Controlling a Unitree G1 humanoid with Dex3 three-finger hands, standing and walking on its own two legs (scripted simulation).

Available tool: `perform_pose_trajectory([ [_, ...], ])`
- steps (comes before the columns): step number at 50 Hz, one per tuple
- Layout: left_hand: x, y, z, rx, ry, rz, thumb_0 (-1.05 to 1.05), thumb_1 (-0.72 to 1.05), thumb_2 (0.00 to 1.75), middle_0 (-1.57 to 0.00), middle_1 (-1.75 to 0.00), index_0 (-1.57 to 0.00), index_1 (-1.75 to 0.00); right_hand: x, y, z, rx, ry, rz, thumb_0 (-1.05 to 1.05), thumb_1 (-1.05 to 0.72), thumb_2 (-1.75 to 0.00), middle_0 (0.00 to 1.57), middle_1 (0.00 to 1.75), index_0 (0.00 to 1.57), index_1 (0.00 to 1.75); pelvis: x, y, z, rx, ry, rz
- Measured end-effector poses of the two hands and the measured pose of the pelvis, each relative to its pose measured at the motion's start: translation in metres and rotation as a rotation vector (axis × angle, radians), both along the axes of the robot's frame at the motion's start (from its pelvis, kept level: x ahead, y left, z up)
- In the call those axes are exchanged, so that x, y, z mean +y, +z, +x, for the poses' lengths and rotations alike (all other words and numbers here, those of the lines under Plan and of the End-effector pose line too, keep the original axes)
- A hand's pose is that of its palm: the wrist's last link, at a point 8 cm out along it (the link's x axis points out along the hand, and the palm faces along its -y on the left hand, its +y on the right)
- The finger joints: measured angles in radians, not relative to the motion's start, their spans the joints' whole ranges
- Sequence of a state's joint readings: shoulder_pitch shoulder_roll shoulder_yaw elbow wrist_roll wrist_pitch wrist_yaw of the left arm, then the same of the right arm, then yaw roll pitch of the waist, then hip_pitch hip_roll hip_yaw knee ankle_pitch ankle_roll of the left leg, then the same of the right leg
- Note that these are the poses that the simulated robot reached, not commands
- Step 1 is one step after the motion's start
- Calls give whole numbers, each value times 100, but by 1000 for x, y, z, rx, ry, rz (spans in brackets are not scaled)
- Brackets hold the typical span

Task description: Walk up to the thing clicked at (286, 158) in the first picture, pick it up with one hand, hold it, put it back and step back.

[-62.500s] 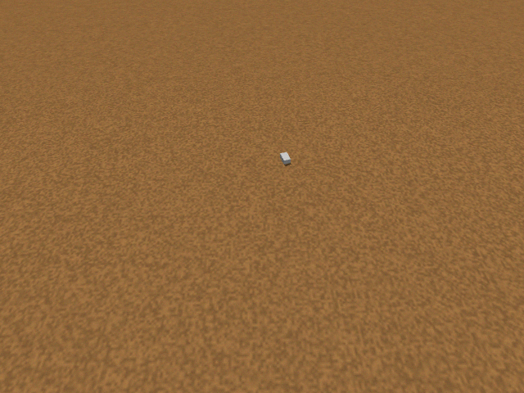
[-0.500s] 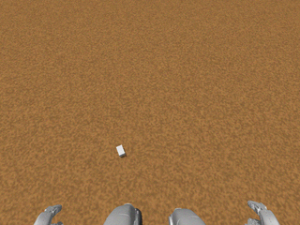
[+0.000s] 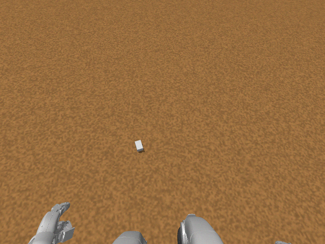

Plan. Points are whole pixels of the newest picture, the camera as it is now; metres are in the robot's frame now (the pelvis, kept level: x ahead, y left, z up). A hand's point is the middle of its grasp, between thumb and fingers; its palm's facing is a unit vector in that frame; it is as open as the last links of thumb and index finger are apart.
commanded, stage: step back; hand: left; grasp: from above
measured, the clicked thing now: (139, 145) +0.70 +0.16 -0.74
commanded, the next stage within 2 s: none
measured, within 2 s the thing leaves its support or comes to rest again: neither
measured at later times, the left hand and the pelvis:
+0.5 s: hand out of the picture -0.09 +0.23 -0.12, palm faces -0.06 -0.91 -0.42, open 7.4 cm; pelvis -0.17 -0.03 +0.01, yaw -4 degrees
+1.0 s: hand out of the picture -0.25 +0.24 -0.15, palm faces -0.05 -0.93 -0.35, open 7.4 cm; pelvis -0.35 -0.03 +0.01, yaw -3 degrees
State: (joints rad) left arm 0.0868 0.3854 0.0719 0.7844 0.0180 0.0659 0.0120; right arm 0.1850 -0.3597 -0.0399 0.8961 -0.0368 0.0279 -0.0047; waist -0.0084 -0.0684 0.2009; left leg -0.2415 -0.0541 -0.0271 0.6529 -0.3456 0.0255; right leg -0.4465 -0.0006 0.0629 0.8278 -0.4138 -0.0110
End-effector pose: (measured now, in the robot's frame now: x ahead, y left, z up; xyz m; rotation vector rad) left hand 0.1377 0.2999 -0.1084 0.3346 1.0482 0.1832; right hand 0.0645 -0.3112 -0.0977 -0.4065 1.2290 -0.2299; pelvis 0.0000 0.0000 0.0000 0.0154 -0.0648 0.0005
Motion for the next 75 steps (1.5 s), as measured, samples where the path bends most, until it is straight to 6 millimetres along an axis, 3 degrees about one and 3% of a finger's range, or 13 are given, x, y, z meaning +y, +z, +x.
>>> perform_pose_trajectory([
  [8,6,2,-78,86,27,-7,1,91,90,-20,-30,-20,-30,3,22,-22,-79,14,-15,1,-90,-90,20,30,21,30,-2,13,-45,34,-32,-47],
  [15,-3,-6,-144,159,-10,46,1,91,90,-20,-30,-20,-30,-18,8,-48,-184,18,1,1,-90,-90,20,30,21,30,-18,-2,-102,27,-92,-18],
  [19,-20,1,-186,168,-13,54,1,91,90,-20,-30,-20,-30,-34,-9,-82,-185,-20,26,1,-90,-90,20,30,20,30,-27,-6,-136,4,-72,-53],
  [23,-27,19,-221,165,3,62,1,90,90,-20,-30,-20,-30,-38,-9,-126,-130,-48,52,1,-90,-90,20,30,20,30,-31,5,-157,12,-82,20],
  [30,-21,28,-234,65,0,90,1,90,90,-21,-30,-20,-30,-37,-15,-209,4,-40,32,1,-90,-90,20,30,20,30,-29,6,-202,44,-18,4],
  [37,-8,3,-259,-20,11,39,1,90,90,-20,-30,-20,-30,-14,-13,-270,64,2,6,1,-90,-90,20,30,20,30,-18,-5,-260,10,17,30],
  [42,-16,2,-303,43,26,-16,1,91,90,-20,-30,-20,-30,-10,9,-296,21,8,-7,1,-90,-90,20,30,21,30,-16,9,-289,17,25,-38],
  [48,-18,-3,-368,101,23,-10,1,90,90,-20,-30,-20,-30,-20,22,-301,-86,26,-28,1,-90,-90,20,30,21,30,-23,11,-331,37,-23,-37],
  [54,-28,-10,-433,176,-12,34,1,91,90,-20,-30,-20,-30,-43,9,-322,-193,21,-2,1,-90,-90,20,30,20,30,-38,-4,-376,21,-86,-21],
  [60,-39,10,-493,204,25,53,1,90,90,-20,-30,-20,-30,-53,-3,-378,-134,-46,51,1,-90,-90,20,30,20,30,-48,5,-399,9,-94,5],
  [63,-38,19,-502,193,46,63,1,90,90,-20,-30,-20,-30,-55,-9,-408,-79,-60,59,1,-90,-90,20,30,20,30,-47,9,-405,20,-67,2],
  [68,-25,21,-500,131,59,61,1,90,90,-20,-30,-20,-30,-46,-16,-448,52,-41,59,1,-90,-90,20,30,20,30,-40,7,-412,39,-14,-16],
  [75,-11,10,-490,144,56,30,1,90,90,-20,-30,-20,-30,-25,-3,-459,32,-55,59,1,-90,-90,20,30,20,30,-30,10,-410,27,-7,6],
])
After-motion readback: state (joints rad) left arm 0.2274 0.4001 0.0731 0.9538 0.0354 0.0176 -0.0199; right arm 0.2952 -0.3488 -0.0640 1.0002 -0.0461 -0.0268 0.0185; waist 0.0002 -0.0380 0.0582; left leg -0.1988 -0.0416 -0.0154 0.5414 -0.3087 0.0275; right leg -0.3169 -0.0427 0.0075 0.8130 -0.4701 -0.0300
